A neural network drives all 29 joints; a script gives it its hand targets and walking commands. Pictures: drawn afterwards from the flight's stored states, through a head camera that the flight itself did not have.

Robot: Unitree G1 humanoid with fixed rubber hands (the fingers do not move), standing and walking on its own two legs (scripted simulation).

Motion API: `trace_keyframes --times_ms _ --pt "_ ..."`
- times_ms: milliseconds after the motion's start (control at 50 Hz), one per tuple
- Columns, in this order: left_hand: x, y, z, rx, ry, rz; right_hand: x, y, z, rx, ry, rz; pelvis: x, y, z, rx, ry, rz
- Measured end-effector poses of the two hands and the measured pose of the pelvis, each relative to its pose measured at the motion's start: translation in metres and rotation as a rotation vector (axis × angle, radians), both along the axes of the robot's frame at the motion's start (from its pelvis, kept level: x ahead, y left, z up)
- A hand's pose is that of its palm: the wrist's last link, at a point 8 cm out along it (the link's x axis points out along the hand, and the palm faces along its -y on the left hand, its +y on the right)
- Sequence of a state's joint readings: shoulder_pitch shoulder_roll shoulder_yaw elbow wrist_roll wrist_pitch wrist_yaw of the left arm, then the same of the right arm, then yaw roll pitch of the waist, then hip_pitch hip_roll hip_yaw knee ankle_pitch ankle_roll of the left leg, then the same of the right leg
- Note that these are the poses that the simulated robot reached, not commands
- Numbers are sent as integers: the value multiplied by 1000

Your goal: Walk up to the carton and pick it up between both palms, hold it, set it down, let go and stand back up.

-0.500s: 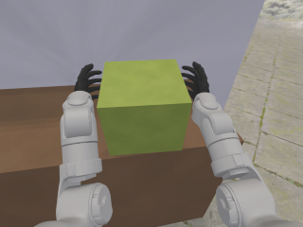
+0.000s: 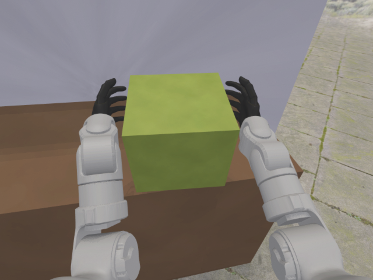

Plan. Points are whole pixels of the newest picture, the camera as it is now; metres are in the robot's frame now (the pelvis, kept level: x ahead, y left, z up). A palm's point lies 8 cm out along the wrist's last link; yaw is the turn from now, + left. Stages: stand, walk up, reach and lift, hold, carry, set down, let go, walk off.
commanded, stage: hold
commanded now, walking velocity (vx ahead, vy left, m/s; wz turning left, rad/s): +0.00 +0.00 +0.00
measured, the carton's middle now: (178, 131) +0.38 +0.01 +0.17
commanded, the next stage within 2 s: none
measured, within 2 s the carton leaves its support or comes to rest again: neither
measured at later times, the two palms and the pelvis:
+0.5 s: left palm (106, 116) +0.35 +0.15 +0.23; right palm (252, 117) +0.36 -0.14 +0.22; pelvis +0.00 -0.01 +0.00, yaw +0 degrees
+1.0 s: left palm (108, 118) +0.36 +0.15 +0.22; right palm (251, 118) +0.36 -0.14 +0.22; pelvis +0.00 -0.01 +0.00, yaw +0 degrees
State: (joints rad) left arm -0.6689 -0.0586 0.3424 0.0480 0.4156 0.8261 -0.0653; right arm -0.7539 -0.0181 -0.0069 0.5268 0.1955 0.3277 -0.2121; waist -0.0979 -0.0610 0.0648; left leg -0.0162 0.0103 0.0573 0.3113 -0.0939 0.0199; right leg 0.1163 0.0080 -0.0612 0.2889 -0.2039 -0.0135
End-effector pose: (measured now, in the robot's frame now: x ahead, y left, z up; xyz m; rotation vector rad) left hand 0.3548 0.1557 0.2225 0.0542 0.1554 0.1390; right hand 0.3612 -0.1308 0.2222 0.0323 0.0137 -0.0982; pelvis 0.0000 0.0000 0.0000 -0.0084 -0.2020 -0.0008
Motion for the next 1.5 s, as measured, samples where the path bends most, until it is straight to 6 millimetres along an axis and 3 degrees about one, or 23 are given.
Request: trace_keyframes --times_ms 460,1500 --pt "-3 -6 7 9 -7 -5 -5 -7 2 12 -8 -8 -4 -7 0 5 -7 7" --pt "2 -5 -2 -4 3 1 3 -6 -2 -1 4 -2 7 -8 0 6 -15 4"
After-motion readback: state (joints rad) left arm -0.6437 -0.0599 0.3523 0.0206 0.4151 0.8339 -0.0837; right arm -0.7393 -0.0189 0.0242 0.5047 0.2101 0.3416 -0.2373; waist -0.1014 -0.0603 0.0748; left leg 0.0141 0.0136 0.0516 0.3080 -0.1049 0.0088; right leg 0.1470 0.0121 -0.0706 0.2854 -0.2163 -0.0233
